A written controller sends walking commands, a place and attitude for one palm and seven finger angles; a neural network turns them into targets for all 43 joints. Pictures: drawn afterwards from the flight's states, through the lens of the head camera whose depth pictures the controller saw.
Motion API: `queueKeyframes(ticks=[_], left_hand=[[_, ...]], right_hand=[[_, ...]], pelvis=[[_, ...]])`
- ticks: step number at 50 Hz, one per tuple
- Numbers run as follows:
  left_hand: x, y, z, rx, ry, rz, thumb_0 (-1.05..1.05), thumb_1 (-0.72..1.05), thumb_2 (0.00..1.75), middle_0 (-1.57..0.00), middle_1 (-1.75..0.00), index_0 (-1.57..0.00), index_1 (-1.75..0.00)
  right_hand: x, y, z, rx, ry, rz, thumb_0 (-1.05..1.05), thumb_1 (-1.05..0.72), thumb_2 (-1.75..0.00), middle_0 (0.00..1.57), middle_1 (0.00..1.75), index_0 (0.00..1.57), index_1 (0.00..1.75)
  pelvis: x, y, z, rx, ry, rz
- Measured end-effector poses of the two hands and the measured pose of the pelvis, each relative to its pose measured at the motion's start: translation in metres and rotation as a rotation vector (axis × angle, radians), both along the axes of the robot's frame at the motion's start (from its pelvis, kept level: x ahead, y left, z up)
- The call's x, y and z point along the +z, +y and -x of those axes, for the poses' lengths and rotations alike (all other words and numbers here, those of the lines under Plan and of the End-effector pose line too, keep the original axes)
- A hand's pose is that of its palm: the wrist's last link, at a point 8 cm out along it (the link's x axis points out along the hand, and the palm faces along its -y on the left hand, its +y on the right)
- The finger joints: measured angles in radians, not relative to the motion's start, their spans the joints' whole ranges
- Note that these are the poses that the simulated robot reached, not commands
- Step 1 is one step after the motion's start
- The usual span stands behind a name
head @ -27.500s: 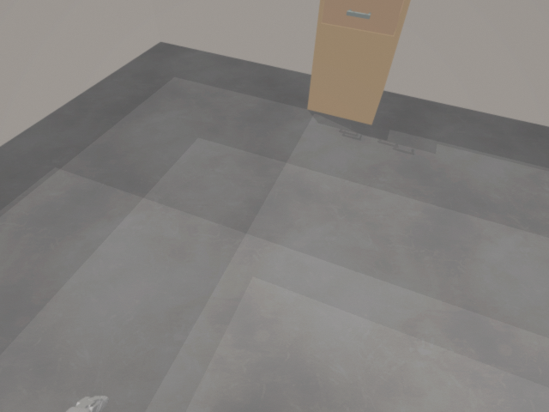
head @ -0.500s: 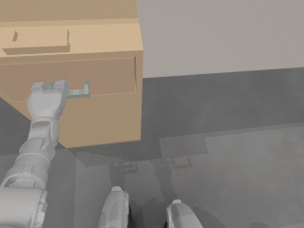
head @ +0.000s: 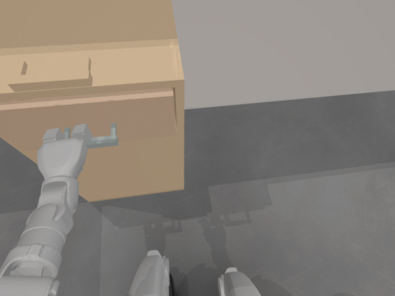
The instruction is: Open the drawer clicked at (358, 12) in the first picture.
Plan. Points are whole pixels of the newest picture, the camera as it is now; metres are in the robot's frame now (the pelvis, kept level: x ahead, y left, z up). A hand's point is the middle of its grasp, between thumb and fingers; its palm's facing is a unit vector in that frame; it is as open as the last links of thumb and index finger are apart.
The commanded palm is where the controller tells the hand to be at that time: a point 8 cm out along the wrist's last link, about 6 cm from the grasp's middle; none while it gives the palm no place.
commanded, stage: pull the drawer open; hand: left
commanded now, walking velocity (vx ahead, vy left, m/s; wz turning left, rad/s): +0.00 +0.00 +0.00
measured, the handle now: (90, 136) +0.45 +0.25 -0.04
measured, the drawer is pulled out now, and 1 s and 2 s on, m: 0.02 0.14 0.26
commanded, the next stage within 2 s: none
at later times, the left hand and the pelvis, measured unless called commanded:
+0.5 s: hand (74, 192) +0.33 +0.27 -0.06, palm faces -0.05 -0.08 -1.00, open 5.6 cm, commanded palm +0.29 +0.24 +0.00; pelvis +0.02 +0.00 +0.01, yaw +1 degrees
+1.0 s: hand (71, 223) +0.26 +0.26 -0.06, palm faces -0.06 -0.08 -0.99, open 5.7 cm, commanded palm +0.22 +0.24 +0.00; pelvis +0.01 +0.00 +0.01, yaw +1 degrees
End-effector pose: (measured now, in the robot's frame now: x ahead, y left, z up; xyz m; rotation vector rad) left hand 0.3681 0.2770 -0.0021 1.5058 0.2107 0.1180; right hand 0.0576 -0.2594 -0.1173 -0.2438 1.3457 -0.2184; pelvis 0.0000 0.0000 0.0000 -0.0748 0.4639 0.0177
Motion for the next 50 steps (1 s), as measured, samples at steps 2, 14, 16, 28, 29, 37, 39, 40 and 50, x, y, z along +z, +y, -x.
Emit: queueKeyframes(ticks=[2,14,16,28,29,37,39,40,50], left_hand=[[0.000,-0.001,0.005,0.000,-0.003,0.001,0.00,0.78,0.80,-0.34,-1.34,-0.35,-1.31],[0.000,-0.006,0.037,0.011,-0.007,0.010,0.00,0.78,0.80,-0.32,-1.34,-0.35,-1.30],[0.000,-0.007,0.042,0.014,-0.008,0.011,0.00,0.78,0.80,-0.32,-1.34,-0.35,-1.30],[0.001,-0.012,0.068,0.029,0.008,0.015,0.00,0.78,0.80,-0.31,-1.30,-0.34,-1.28],[0.001,-0.013,0.070,0.029,0.008,0.016,0.00,0.78,0.80,-0.30,-1.30,-0.34,-1.28],[0.000,-0.016,0.091,0.028,0.002,0.016,0.00,0.78,0.81,-0.30,-1.30,-0.33,-1.28],[0.000,-0.017,0.096,0.030,0.002,0.015,0.00,0.78,0.81,-0.30,-1.30,-0.33,-1.28],[0.000,-0.017,0.098,0.032,0.002,0.015,0.00,0.78,0.81,-0.30,-1.30,-0.33,-1.28],[0.001,-0.021,0.123,0.038,0.010,0.018,0.00,0.78,0.81,-0.30,-1.29,-0.33,-1.27]], right_hand=[[0.001,0.001,-0.006,0.006,-0.010,-0.004,0.00,-0.91,-0.90,0.21,0.30,0.21,0.30],[0.014,0.010,-0.060,0.069,-0.132,-0.011,0.01,-0.91,-0.90,0.21,0.30,0.21,0.30],[0.016,0.011,-0.068,0.082,-0.152,-0.011,0.01,-0.91,-0.90,0.21,0.30,0.21,0.30],[0.024,0.016,-0.093,0.119,-0.230,-0.024,0.01,-0.91,-0.90,0.21,0.30,0.21,0.30],[0.024,0.016,-0.093,0.121,-0.232,-0.026,0.01,-0.91,-0.90,0.21,0.30,0.21,0.30],[0.021,0.016,-0.093,0.134,-0.234,-0.031,0.01,-0.91,-0.90,0.21,0.30,0.21,0.30],[0.021,0.016,-0.093,0.135,-0.236,-0.034,0.01,-0.91,-0.90,0.21,0.30,0.21,0.30],[0.020,0.016,-0.093,0.136,-0.239,-0.036,0.01,-0.91,-0.90,0.21,0.30,0.21,0.30],[0.021,0.017,-0.099,0.148,-0.281,-0.046,0.01,-0.91,-0.90,0.21,0.30,0.21,0.30]], pelvis=[[0.001,0.001,-0.003,0.000,-0.003,-0.001],[0.009,0.004,-0.014,0.009,-0.028,-0.002],[0.010,0.005,-0.014,0.012,-0.031,-0.002],[0.012,0.004,-0.016,0.014,-0.050,-0.004],[0.012,0.003,-0.016,0.014,-0.051,-0.005],[0.010,0.001,-0.014,0.018,-0.060,-0.007],[0.009,0.001,-0.014,0.018,-0.063,-0.007],[0.009,0.000,-0.013,0.019,-0.065,-0.008],[0.007,-0.003,-0.009,0.018,-0.079,-0.011]])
